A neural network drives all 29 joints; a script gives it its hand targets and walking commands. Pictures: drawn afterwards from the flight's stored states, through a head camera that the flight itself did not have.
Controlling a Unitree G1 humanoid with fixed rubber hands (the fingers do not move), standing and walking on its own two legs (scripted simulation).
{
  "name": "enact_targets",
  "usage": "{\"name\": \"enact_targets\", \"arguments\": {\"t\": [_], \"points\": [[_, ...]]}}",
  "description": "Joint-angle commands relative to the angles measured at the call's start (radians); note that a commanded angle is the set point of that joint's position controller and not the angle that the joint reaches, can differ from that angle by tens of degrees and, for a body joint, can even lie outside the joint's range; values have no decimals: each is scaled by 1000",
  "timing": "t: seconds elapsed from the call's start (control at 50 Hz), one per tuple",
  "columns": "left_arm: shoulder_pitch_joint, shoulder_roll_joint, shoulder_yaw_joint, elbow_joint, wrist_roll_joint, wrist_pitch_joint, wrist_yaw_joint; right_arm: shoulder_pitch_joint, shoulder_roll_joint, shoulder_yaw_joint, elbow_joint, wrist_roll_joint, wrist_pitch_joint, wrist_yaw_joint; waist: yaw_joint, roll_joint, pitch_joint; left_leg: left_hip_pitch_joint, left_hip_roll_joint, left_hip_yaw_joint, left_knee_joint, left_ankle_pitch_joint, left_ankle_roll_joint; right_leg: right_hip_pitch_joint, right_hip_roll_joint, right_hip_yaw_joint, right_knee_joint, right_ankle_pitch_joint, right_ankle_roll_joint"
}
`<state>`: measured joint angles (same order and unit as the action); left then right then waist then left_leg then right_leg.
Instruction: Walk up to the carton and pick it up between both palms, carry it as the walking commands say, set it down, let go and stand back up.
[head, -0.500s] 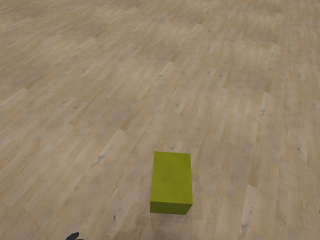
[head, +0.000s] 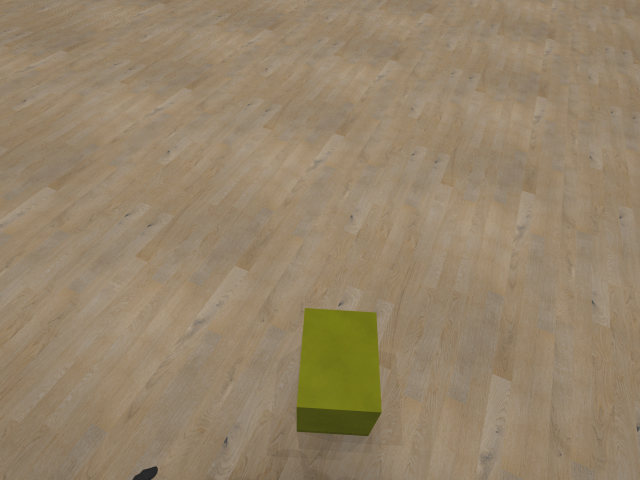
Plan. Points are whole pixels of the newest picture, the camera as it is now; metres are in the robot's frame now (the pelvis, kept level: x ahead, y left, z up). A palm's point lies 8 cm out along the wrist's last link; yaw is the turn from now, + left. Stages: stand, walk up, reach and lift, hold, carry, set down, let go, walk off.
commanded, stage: walk up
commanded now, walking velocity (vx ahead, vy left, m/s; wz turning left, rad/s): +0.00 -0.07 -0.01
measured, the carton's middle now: (336, 372) +0.49 -0.06 -0.65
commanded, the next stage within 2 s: none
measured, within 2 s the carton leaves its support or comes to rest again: neither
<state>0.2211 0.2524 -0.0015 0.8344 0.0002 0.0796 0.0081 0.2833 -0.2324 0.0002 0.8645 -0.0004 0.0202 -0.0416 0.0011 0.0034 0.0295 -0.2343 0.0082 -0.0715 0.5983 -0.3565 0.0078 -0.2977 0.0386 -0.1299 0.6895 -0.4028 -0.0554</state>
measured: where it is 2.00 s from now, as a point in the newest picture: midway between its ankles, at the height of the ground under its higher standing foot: outside the picture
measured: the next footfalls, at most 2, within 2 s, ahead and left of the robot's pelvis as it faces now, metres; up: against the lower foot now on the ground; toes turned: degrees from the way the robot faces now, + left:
right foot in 0.20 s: +0.03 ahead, -0.10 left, +0.00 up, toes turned -6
left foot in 0.82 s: -0.01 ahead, +0.12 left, +0.00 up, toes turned -4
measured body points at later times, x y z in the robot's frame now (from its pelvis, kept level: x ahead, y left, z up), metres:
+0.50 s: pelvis -0.02 -0.06 +0.00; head -0.01 -0.08 +0.45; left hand +0.07 +0.20 -0.11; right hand +0.04 -0.31 -0.15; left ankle -0.06 +0.12 -0.68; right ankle -0.01 -0.10 -0.73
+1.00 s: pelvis -0.02 -0.01 +0.00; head -0.01 +0.01 +0.45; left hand +0.06 +0.24 -0.14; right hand +0.03 -0.26 -0.12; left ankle -0.05 +0.12 -0.73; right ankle -0.04 -0.10 -0.71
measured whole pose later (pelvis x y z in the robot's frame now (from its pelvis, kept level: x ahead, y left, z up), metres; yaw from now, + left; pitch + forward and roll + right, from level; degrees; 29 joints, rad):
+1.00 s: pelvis -0.02 -0.01 +0.00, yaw +0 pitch -1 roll -2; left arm 0.23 0.25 0.00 0.83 0.00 0.06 0.00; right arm 0.30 -0.22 0.00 0.87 0.00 0.02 -0.04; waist 0.00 0.00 0.02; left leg -0.22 0.03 -0.08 0.58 -0.35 -0.01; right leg -0.30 0.03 -0.12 0.71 -0.40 -0.04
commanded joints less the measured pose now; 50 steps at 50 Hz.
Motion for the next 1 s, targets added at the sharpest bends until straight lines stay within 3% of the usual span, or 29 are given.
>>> {"name": "enact_targets", "arguments": {"t": [0.0, 0.08, 0.12, 0.14, 0.16, 0.18, 0.2, 0.26, 0.34, 0.5, 0.52, 0.54, 0.56, 0.58, 0.62, 0.66, 0.68, 0.72, 0.76, 0.78, 0.8, 0.82, 0.84, 0.86, 0.88, 0.9, 0.94, 0.96, 0.98], "points": [[-62, 60, 43, -34, 10, -16, -5, 24, -162, -42, -26, -37, -26, -13, -27, 162, -6, 63, 290, -310, -266, 638, 177, -137, -38, 153, 108, -73, 71], [-65, 59, 38, -42, -2, -17, -4, 55, -180, -55, -16, -43, -21, -13, -32, 205, -47, 120, 292, -306, -205, 715, 172, -88, -22, 131, -11, -56, 73], [25, 50, 36, -12, -6, -27, -2, -40, -167, -54, -50, -38, -6, -3, 35, 183, -49, -36, 225, -206, -167, 546, 116, 129, -5, 85, -253, 130, 55], [67, 66, 39, 5, -4, -33, 1, -47, -130, -45, -58, -33, -4, 3, 57, 136, -70, -117, 162, -164, -131, 370, 74, 265, -56, 110, -324, 248, 38], [113, 109, 53, 18, 4, -44, 7, -35, -59, -32, -67, -26, -5, 8, 65, -41, -101, -196, 43, -59, 26, 149, 24, 337, -216, 282, -397, 399, 7], [143, 146, 54, 27, 6, -43, 11, -29, -35, -31, -68, -21, 1, 1, 82, -198, -94, -246, -6, 23, 221, -183, -9, 311, -372, 417, -440, 516, -74], [122, 157, 52, 28, 9, -42, 11, -19, -45, -41, -64, -20, 12, 1, 61, -164, -85, -224, 10, 9, 306, -259, -19, 245, -402, 431, -420, 542, -109], [47, 94, 36, 11, 8, -56, 20, 2, -51, -50, -34, -27, 28, 16, 22, -55, -40, -243, 26, 8, 388, -116, -22, 228, -320, 327, -410, 503, -53], [106, 89, 32, 14, 0, -67, 23, 15, -51, -43, -9, -28, 39, 19, 30, -81, -104, -253, 27, 15, 390, -55, -31, 319, -290, 294, -359, 694, 4], [95, 93, 33, -1, 6, -61, 25, -2, -52, -43, -14, -29, 56, 21, 37, -86, -36, -259, 29, 19, 373, -32, -28, 200, -309, 338, -442, 312, -20], [70, 92, 36, -17, -1, -53, 26, -7, -56, -45, -26, -29, 48, 17, 40, -132, -23, -251, 23, 51, 410, -43, -30, 163, -283, 284, -450, 236, -65], [81, 100, 35, -14, 10, -61, 24, 2, -48, -40, -12, -33, 59, 22, 37, -80, -24, -261, 18, 23, 395, -41, -30, 158, -333, 359, -464, 196, -46], [51, 95, 39, -24, 3, -51, 25, -6, -51, -43, -26, -30, 47, 16, 34, -121, -13, -233, 23, 56, 419, -46, -26, 102, -289, 289, -472, 104, -87], [49, 111, 38, -28, 11, -57, 23, 7, -55, -42, -17, -34, 56, 23, 33, -75, -17, -249, 14, 41, 414, -46, -30, 115, -339, 360, -483, 66, -80], [25, 109, 43, -27, 12, -53, 15, 26, -53, -40, -18, -39, 46, 27, 21, -125, -15, -205, 16, 64, 377, -54, -19, 68, -309, 340, -514, -105, -110], [-12, 102, 41, -37, 16, -48, 16, 26, -30, -27, -18, -36, 40, 26, 1, -104, 15, -154, 20, 66, 277, -74, -21, 15, -293, 295, -485, -35, -103], [-7, 119, 49, -21, 18, -49, 11, 71, -34, -24, -11, -37, 32, 28, -7, -170, -30, -97, 20, 100, 230, -72, -7, 23, -266, 263, -494, -104, -99], [-42, 111, 49, -24, 19, -41, 15, 77, -12, -13, -2, -33, 26, 25, -28, -100, 2, -59, 20, 100, 77, -24, -9, 11, -253, 233, -422, -36, -80], [-57, 117, 59, -16, 19, -35, 6, 167, -5, -6, 32, -37, 11, 20, -59, -96, -47, 51, -20, 143, -98, 90, 12, 16, -209, 196, -356, -133, -52], [-62, 85, 47, -21, 10, -26, 10, 133, -30, -8, 19, -33, 2, 12, -56, -32, 13, 2, 15, 65, -184, 109, 19, 8, -169, 160, -278, -54, -23], [-54, 54, 40, -32, 5, -23, 2, 161, -96, -21, 17, -44, -10, 2, -55, 98, -7, 4, 173, -179, -283, 50, 75, -35, -72, 73, -108, -45, 21], [-43, 32, 37, -47, 7, -25, -6, 71, -147, -29, -1, -44, -7, 8, -27, 253, 47, -96, 250, -401, -415, -38, 120, -59, 8, 55, -39, -70, 43], [-49, 100, 61, -59, 13, -8, -15, 145, -242, -69, -7, -56, -16, -10, -45, 182, 74, -60, 389, -582, -490, -252, 181, -176, -1, 115, 172, -97, 50], [-51, 48, 57, -55, 4, -17, -11, 9, -139, -32, -19, -44, -10, -8, -9, 196, 140, -158, 282, -425, -446, 21, 149, -107, -24, 169, 126, -58, 38], [-59, 106, 64, -66, 14, -13, -21, 110, -217, -62, -11, -48, -22, -19, -34, 125, 108, -12, 355, -491, -419, 16, 179, -230, -23, 151, 214, -41, 68], [-61, 42, 48, -59, 14, -26, -16, -43, -125, -18, -36, -32, -24, -7, -2, 213, 93, -62, 237, -329, -365, 325, 130, -123, -38, 188, 112, -25, 57], [-43, 60, 48, -49, 9, -24, -10, 56, -151, -26, -17, -35, -42, -8, -23, 168, -8, 80, 269, -299, -264, 659, 146, -124, -13, 142, 91, -62, 80], [-47, 29, 35, -54, 10, -30, -9, 38, -125, -13, -13, -31, -39, 0, -22, 216, -45, 99, 225, -257, -248, 682, 138, -77, -7, 139, 24, -75, 74], [-47, 51, 44, -48, 7, -29, -8, 96, -151, -30, 0, -38, -43, -9, -37, 175, -48, 151, 273, -292, -230, 720, 155, -111, 1, 121, 39, -77, 81]]}}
